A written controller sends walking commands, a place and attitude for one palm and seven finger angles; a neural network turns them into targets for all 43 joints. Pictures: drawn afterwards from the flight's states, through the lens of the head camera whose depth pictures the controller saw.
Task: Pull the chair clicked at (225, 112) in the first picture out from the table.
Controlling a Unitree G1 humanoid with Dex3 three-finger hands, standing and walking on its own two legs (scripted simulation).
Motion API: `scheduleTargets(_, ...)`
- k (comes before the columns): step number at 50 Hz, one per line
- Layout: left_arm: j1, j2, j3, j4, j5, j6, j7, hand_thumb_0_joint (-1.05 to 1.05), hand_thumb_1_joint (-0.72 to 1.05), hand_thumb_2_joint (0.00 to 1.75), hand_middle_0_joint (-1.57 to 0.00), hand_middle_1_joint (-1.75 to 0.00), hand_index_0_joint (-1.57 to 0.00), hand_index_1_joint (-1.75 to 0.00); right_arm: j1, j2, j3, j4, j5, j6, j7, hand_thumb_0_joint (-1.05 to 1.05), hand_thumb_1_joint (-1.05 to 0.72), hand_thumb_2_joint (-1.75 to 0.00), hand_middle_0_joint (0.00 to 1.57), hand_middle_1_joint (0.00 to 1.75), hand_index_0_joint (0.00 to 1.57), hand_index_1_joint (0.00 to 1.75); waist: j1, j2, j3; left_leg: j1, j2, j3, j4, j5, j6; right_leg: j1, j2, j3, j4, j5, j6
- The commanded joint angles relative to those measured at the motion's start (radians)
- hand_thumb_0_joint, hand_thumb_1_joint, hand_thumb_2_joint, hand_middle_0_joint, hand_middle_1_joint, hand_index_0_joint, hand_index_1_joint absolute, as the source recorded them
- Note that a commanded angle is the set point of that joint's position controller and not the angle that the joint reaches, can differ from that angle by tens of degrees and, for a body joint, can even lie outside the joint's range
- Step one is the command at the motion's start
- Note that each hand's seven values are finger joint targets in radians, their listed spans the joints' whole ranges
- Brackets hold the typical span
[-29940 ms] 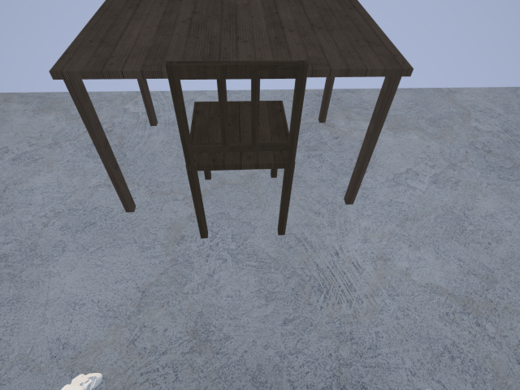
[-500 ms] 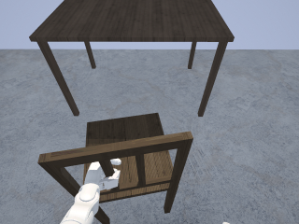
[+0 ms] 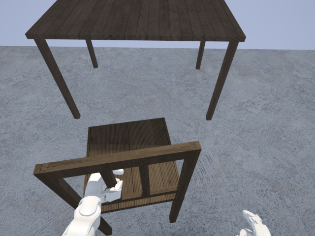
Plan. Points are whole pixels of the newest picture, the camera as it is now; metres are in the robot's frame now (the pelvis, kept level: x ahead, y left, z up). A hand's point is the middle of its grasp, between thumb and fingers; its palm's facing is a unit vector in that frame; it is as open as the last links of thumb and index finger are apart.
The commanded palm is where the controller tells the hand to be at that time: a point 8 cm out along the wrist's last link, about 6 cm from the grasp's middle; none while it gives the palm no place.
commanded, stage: open the thumb and straighten the fingers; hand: left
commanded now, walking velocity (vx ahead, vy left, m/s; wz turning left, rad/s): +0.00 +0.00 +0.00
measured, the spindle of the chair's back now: (112, 185) +0.28 +0.15 -0.10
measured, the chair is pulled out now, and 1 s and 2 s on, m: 0.64 0.64 0.64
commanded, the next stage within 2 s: draw the fingers out of the gap in 0.74 s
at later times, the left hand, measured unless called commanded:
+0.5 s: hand (114, 183) +0.27 +0.14 -0.07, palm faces +0.02 -0.99 -0.14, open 14.2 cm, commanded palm +0.25 +0.20 -0.05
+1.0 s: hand (107, 186) +0.26 +0.16 -0.08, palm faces +0.06 -0.99 -0.16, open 17.4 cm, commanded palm +0.23 +0.21 -0.05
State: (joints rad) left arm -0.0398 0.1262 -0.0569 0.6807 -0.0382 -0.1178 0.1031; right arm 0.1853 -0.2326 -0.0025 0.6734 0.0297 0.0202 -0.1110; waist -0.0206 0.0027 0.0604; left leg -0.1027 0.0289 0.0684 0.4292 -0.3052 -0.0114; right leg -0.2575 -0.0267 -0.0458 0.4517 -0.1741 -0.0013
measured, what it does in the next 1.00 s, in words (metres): stands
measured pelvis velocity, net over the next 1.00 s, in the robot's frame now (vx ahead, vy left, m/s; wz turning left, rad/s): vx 0.02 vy -0.01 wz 0.06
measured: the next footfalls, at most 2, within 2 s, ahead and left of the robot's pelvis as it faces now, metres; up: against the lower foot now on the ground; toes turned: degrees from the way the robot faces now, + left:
none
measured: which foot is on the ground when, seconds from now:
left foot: down 0.00-1.00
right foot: down 0.00-1.00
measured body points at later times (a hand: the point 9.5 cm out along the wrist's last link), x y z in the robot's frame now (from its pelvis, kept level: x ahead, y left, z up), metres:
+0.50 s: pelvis +0.00 +0.00 -0.03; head +0.06 -0.02 +0.42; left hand +0.27 +0.19 -0.06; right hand +0.14 -0.25 -0.14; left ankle -0.05 +0.12 -0.74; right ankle +0.04 -0.12 -0.74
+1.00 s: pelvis +0.02 -0.01 -0.04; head +0.07 -0.02 +0.41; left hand +0.26 +0.21 -0.06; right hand +0.18 -0.25 -0.13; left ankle -0.05 +0.12 -0.74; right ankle +0.04 -0.12 -0.74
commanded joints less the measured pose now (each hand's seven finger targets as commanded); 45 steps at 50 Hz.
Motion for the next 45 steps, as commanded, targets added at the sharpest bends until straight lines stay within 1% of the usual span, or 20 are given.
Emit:
scheduleTargets(1, -0.135, 0.039, 0.000, -0.136, -0.047, -0.018, -0.011, 0.00, 0.78, 0.84, -0.50, -1.45, -0.50, -1.45, -0.025, -0.137, -0.030, -0.119, 0.042, -0.047, 0.017, 0.00, -0.90, -0.90, 0.20, 0.30, 0.20, 0.30, -0.056, -0.120, -0.169, -0.194, 0.040, -0.055, -0.040, 0.152, 0.019, 0.092, -0.057, 0.006, 0.001, 0.142, -0.015)
scheduleTargets(2, -0.193, 0.094, 0.044, -0.214, -0.049, -0.035, -0.026, 0.00, 0.66, 0.78, -0.50, -1.45, -0.50, -1.45, -0.037, -0.148, -0.035, -0.128, 0.040, -0.061, 0.032, 0.00, -0.90, -0.90, 0.20, 0.30, 0.20, 0.30, -0.029, -0.144, -0.182, -0.236, 0.035, -0.050, -0.012, 0.135, 0.024, 0.069, -0.050, 0.011, 0.021, 0.122, -0.017)
scheduleTargets(3, -0.174, 0.100, 0.037, -0.217, -0.043, -0.035, -0.037, 0.00, 0.54, 0.73, -0.50, -1.45, -0.50, -1.45, -0.037, -0.147, -0.038, -0.129, 0.037, -0.063, 0.038, 0.00, -0.90, -0.90, 0.20, 0.30, 0.20, 0.30, -0.029, -0.093, -0.188, -0.241, 0.035, -0.043, -0.006, 0.131, 0.024, 0.068, -0.053, 0.011, 0.030, 0.116, -0.022)
scheduleTargets(4, -0.211, 0.156, 0.084, -0.283, -0.044, -0.048, -0.035, 0.00, 0.42, 0.67, -0.50, -1.45, -0.50, -1.45, -0.032, -0.146, -0.042, -0.135, 0.034, -0.076, 0.045, 0.00, -0.90, -0.90, 0.20, 0.30, 0.20, 0.30, -0.025, -0.032, -0.232, -0.237, 0.020, -0.041, 0.011, 0.121, 0.023, 0.060, -0.050, 0.018, 0.037, 0.098, -0.017)
scheduleTargets(7, -0.208, 0.098, 0.016, -0.343, -0.017, -0.042, -0.048, 0.00, 0.05, 0.49, -0.50, -1.45, -0.50, -1.45, -0.023, -0.132, -0.036, -0.150, 0.021, -0.108, 0.064, 0.00, -0.90, -0.90, 0.20, 0.30, 0.20, 0.30, -0.024, 0.097, -0.275, -0.246, 0.004, -0.036, 0.056, 0.138, 0.016, 0.004, -0.043, 0.007, 0.074, 0.084, -0.024)
scheduleTargets(11, -0.198, 0.097, 0.027, -0.324, -0.019, 0.011, -0.047, 0.00, -0.43, 0.26, -0.47, -1.38, -0.47, -1.38, -0.002, -0.145, -0.038, -0.158, 0.021, -0.120, 0.071, 0.00, -0.90, -0.90, 0.20, 0.30, 0.20, 0.30, -0.031, 0.015, -0.302, -0.311, 0.001, -0.048, 0.097, 0.089, 0.018, -0.033, -0.032, -0.005, 0.115, 0.040, -0.016)
scheduleTargets(12, -0.212, 0.196, 0.122, -0.334, -0.023, 0.022, -0.041, 0.00, -0.55, 0.20, -0.45, -1.30, -0.45, -1.30, 0.004, -0.159, -0.043, -0.159, 0.019, -0.120, 0.068, 0.00, -0.90, -0.90, 0.20, 0.30, 0.20, 0.30, -0.018, 0.001, -0.327, -0.334, -0.002, -0.049, 0.103, 0.077, 0.019, -0.019, -0.033, 0.002, 0.123, 0.033, -0.014)
scheduleTargets(15, -0.167, 0.156, 0.111, -0.357, -0.042, 0.055, -0.050, 0.00, -0.55, 0.20, -0.38, -1.09, -0.38, -1.09, 0.004, -0.158, -0.041, -0.180, 0.018, -0.128, 0.062, 0.00, -0.90, -0.90, 0.20, 0.30, 0.20, 0.30, -0.014, -0.053, -0.357, -0.369, -0.007, -0.048, 0.122, 0.080, 0.021, -0.002, -0.032, 0.000, 0.150, 0.050, -0.009)
scheduleTargets(18, -0.144, 0.083, 0.043, -0.395, -0.050, 0.071, -0.069, 0.00, -0.55, 0.20, -0.30, -0.87, -0.30, -0.87, 0.012, -0.157, -0.045, -0.190, 0.017, -0.145, 0.060, 0.00, -0.90, -0.90, 0.20, 0.30, 0.20, 0.30, -0.025, -0.036, -0.377, -0.360, -0.005, -0.048, 0.155, 0.131, 0.019, -0.032, -0.029, -0.009, 0.179, 0.099, -0.010)
scheduleTargets(22, -0.107, 0.073, 0.026, -0.443, -0.048, 0.093, -0.079, 0.00, -0.55, 0.20, -0.20, -0.58, -0.20, -0.58, 0.029, -0.162, -0.046, -0.202, 0.014, -0.160, 0.057, 0.00, -0.90, -0.90, 0.20, 0.30, 0.20, 0.30, -0.033, -0.068, -0.385, -0.377, -0.007, -0.056, 0.188, 0.156, 0.019, -0.053, -0.028, -0.018, 0.210, 0.129, -0.006)
scheduleTargets(25, -0.082, 0.146, 0.093, -0.466, -0.038, 0.111, -0.070, 0.00, -0.55, 0.20, -0.13, -0.36, -0.13, -0.36, 0.037, -0.169, -0.049, -0.205, 0.010, -0.163, 0.051, 0.00, -0.90, -0.90, 0.20, 0.30, 0.20, 0.30, -0.023, -0.069, -0.382, -0.403, -0.011, -0.054, 0.204, 0.157, 0.020, -0.044, -0.031, -0.012, 0.226, 0.145, -0.006)
scheduleTargets(26, -0.159, 0.210, 0.139, -0.471, -0.029, 0.112, -0.062, 0.00, -0.55, 0.20, -0.10, -0.29, -0.10, -0.29, 0.043, -0.173, -0.046, -0.195, 0.010, -0.155, 0.046, 0.00, -0.90, -0.90, 0.20, 0.30, 0.20, 0.30, -0.034, -0.065, -0.375, -0.417, -0.014, -0.053, 0.213, 0.154, 0.021, -0.051, -0.032, -0.003, 0.230, 0.151, -0.004)
scheduleTargets(30, -0.096, 0.176, 0.124, -0.513, -0.017, 0.123, -0.057, 0.00, -0.55, 0.20, 0.00, 0.00, 0.00, 0.00, 0.043, -0.157, -0.042, -0.217, 0.006, -0.154, 0.043, 0.00, -0.90, -0.90, 0.20, 0.30, 0.20, 0.30, -0.018, -0.014, -0.388, -0.404, -0.016, -0.047, 0.229, 0.192, 0.020, -0.046, -0.035, -0.007, 0.251, 0.181, -0.008)
scheduleTargets(33, -0.105, 0.147, 0.086, -0.536, -0.026, 0.141, -0.071, 0.00, -0.55, 0.20, 0.00, 0.00, 0.00, 0.00, 0.038, -0.159, -0.040, -0.223, 0.008, -0.157, 0.043, 0.00, -0.90, -0.90, 0.20, 0.30, 0.20, 0.30, -0.031, 0.024, -0.392, -0.392, -0.015, -0.049, 0.243, 0.203, 0.019, -0.063, -0.034, -0.010, 0.250, 0.189, -0.010)
scheduleTargets(39, -0.062, 0.108, 0.041, -0.555, -0.040, 0.185, -0.096, 0.00, -0.55, 0.20, 0.00, 0.00, 0.00, 0.00, 0.043, -0.166, -0.041, -0.241, 0.010, -0.161, 0.041, 0.00, -0.90, -0.90, 0.20, 0.30, 0.20, 0.30, -0.044, -0.022, -0.399, -0.399, -0.016, -0.056, 0.265, 0.206, 0.020, -0.076, -0.034, -0.024, 0.262, 0.206, -0.003)
scheduleTargets(41, -0.021, 0.120, 0.058, -0.574, -0.039, 0.189, -0.090, 0.00, -0.55, 0.20, 0.00, 0.00, 0.00, 0.00, 0.042, -0.166, -0.042, -0.251, 0.008, -0.162, 0.041, 0.00, -0.90, -0.90, 0.20, 0.30, 0.20, 0.30, -0.033, -0.039, -0.412, -0.414, -0.019, -0.057, 0.270, 0.212, 0.020, -0.055, -0.036, -0.023, 0.271, 0.223, -0.003)
scheduleTargets(42, -0.084, 0.235, 0.158, -0.554, -0.035, 0.189, -0.079, 0.00, -0.55, 0.20, 0.00, 0.00, 0.00, 0.00, 0.047, -0.178, -0.040, -0.236, 0.009, -0.153, 0.035, 0.00, -0.90, -0.90, 0.20, 0.30, 0.20, 0.30, -0.040, -0.055, -0.387, -0.444, -0.020, -0.058, 0.276, 0.187, 0.020, -0.064, -0.036, -0.015, 0.271, 0.212, -0.002)
scheduleTargets(43, -0.040, 0.241, 0.170, -0.551, -0.034, 0.189, -0.080, 0.00, -0.55, 0.20, 0.00, 0.00, 0.00, 0.00, 0.043, -0.175, -0.041, -0.240, 0.003, -0.147, 0.033, 0.00, -0.90, -0.90, 0.20, 0.30, 0.20, 0.30, -0.019, -0.054, -0.389, -0.455, -0.023, -0.055, 0.272, 0.180, 0.021, -0.039, -0.038, -0.010, 0.271, 0.212, -0.003)
scheduleTargets(44, -0.029, 0.247, 0.171, -0.603, -0.028, 0.180, -0.078, 0.00, -0.55, 0.20, 0.00, 0.00, 0.00, 0.00, 0.046, -0.166, -0.041, -0.252, 0.004, -0.149, 0.033, 0.00, -0.90, -0.90, 0.20, 0.30, 0.20, 0.30, -0.019, -0.032, -0.419, -0.443, -0.025, -0.051, 0.271, 0.189, 0.021, -0.028, -0.040, -0.007, 0.275, 0.219, -0.003)
scheduleTargets(45, 0.078, 0.214, 0.162, -0.589, -0.030, 0.184, -0.081, 0.00, -0.55, 0.20, 0.00, 0.00, 0.00, 0.00, 0.039, -0.158, -0.041, -0.265, 0.005, -0.151, 0.035, 0.00, -0.90, -0.90, 0.20, 0.30, 0.20, 0.30, -0.002, -0.033, -0.413, -0.450, -0.024, -0.046, 0.272, 0.197, 0.020, -0.020, -0.041, -0.008, 0.281, 0.228, -0.004)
